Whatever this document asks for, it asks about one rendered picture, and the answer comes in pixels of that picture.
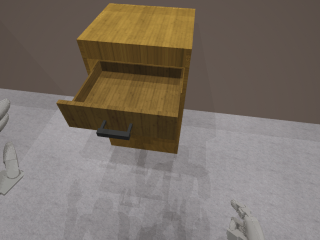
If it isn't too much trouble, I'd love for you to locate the drawer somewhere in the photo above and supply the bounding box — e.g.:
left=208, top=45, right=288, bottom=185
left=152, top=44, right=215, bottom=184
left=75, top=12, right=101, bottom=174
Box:
left=56, top=60, right=184, bottom=140

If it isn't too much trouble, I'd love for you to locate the robot right hand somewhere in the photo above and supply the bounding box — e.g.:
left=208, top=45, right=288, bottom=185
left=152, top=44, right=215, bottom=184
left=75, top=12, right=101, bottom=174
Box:
left=227, top=199, right=266, bottom=240

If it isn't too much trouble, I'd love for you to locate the robot left hand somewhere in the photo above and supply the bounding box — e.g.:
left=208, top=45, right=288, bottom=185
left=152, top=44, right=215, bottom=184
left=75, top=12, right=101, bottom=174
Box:
left=0, top=98, right=25, bottom=196

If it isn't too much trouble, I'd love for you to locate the handle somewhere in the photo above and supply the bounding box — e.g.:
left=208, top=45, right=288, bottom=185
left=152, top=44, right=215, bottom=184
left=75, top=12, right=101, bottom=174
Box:
left=96, top=120, right=133, bottom=141

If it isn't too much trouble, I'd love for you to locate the cabinet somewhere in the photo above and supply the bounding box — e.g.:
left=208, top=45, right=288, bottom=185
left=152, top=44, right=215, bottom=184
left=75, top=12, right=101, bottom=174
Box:
left=76, top=3, right=196, bottom=154

